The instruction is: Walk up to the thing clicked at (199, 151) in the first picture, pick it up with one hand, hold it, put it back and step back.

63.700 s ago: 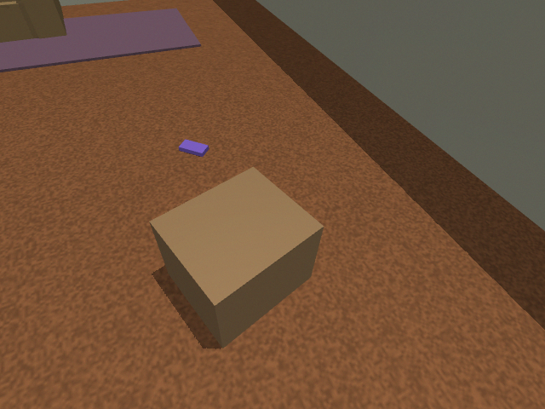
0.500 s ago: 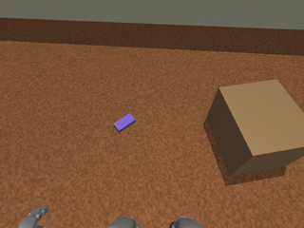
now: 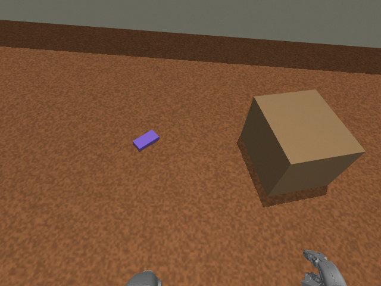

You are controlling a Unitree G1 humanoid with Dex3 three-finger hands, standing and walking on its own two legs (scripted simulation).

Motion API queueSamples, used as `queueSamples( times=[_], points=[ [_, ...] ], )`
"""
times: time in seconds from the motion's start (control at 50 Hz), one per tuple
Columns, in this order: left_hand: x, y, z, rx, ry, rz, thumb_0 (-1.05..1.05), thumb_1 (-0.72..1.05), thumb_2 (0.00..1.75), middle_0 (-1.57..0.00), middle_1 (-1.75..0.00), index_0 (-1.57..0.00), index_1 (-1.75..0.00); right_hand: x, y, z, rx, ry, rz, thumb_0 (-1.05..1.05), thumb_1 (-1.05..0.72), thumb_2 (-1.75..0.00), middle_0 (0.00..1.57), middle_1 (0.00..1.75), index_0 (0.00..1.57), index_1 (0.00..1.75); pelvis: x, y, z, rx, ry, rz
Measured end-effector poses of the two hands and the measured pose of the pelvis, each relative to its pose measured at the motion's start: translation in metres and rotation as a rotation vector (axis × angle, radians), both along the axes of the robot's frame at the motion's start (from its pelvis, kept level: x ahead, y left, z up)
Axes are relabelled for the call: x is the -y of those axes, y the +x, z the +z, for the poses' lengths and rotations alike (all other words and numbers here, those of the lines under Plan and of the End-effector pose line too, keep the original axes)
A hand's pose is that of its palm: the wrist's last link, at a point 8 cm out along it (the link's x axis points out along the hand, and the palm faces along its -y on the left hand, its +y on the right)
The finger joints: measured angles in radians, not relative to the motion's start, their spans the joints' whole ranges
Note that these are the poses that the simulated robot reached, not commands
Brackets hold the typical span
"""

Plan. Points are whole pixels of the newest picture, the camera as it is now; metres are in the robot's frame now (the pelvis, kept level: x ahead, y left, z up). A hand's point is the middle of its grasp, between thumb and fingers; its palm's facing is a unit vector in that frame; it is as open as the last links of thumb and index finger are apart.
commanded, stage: step back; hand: left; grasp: from above
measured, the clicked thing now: (146, 140) +1.01 +0.27 -0.74
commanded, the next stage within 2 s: stand in 1.10 s
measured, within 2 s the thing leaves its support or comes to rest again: neither
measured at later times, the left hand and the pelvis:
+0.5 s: hand out of the picture +0.07 +0.28 -0.13, palm faces +0.02 -0.93 -0.37, open 7.4 cm; pelvis -0.02 +0.00 +0.01, yaw +1 degrees
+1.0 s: hand out of the picture +0.10 +0.28 -0.15, palm faces +0.07 -0.94 -0.34, open 7.4 cm; pelvis +0.03 +0.02 +0.01, yaw +3 degrees
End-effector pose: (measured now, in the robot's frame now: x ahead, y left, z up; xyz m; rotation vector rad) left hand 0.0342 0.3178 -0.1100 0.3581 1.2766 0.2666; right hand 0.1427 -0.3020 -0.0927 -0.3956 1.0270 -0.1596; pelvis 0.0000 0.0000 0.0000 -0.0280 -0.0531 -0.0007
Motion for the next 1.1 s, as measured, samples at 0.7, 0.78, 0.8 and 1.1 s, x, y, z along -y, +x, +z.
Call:
queueSamples(
  times=[0.7, 0.78, 0.8, 1.1],
  points=[
    [0.01, 0.03, 0.017, 0.158, -0.042, 0.014, 0.01, 0.91, 0.89, -0.2, -0.3, -0.2, -0.3, 0.008, -0.073, -0.005, -0.174, -0.003, -0.056, 0.01, -0.91, -0.9, 0.2, 0.3, 0.2, 0.3, -0.001, 0.003, 0.014, -0.016, 0.017, 0.058],
    [-0.003, 0.034, 0.006, 0.128, -0.055, 0.035, 0.01, 0.9, 0.89, -0.2, -0.3, -0.2, -0.3, -0.003, -0.054, -0.006, -0.167, -0.019, -0.036, 0.01, -0.91, -0.9, 0.2, 0.3, 0.2, 0.3, -0.012, 0.013, 0.009, -0.011, 0.026, 0.073],
    [-0.006, 0.036, 0.004, 0.12, -0.057, 0.042, 0.01, 0.91, 0.89, -0.2, -0.3, -0.2, -0.3, -0.008, -0.05, -0.006, -0.164, -0.019, -0.037, 0.01, -0.91, -0.9, 0.2, 0.3, 0.2, 0.3, -0.014, 0.015, 0.009, -0.008, 0.038, 0.068],
    [-0.007, 0.066, 0.007, 0.105, -0.056, 0.039, 0.01, 0.91, 0.89, -0.2, -0.3, -0.2, -0.3, -0.036, 0.023, 0.0, -0.073, 0.039, -0.009, 0.01, -0.91, -0.9, 0.2, 0.3, 0.2, 0.3, -0.014, 0.038, 0.015, -0.023, 0.02, 0.058]
  ],
)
